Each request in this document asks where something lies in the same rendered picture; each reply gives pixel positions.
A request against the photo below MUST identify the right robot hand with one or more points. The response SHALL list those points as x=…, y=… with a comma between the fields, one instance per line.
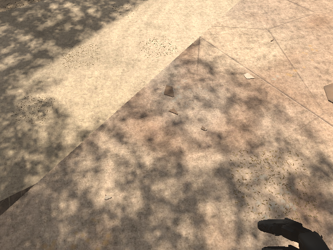
x=293, y=231

